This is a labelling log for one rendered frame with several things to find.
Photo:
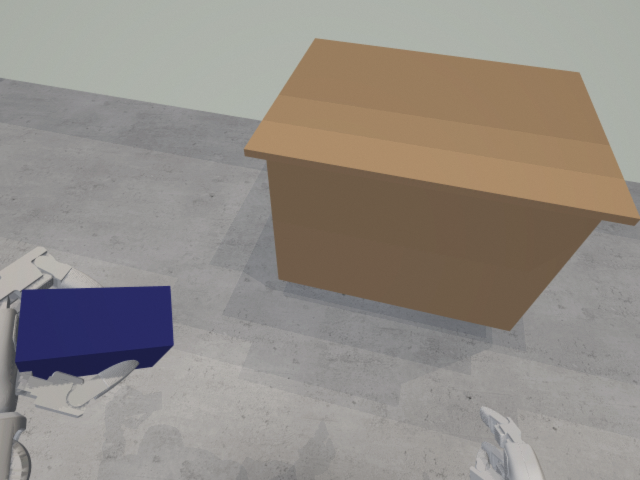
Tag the left robot forearm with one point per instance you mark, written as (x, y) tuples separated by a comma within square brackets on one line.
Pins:
[(15, 461)]

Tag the table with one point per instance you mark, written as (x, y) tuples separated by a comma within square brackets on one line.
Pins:
[(453, 186)]

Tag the robot left hand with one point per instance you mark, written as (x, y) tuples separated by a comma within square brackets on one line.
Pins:
[(61, 393)]

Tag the robot right hand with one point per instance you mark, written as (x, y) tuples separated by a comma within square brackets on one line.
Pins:
[(518, 462)]

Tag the sponge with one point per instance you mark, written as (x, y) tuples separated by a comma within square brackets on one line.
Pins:
[(83, 331)]

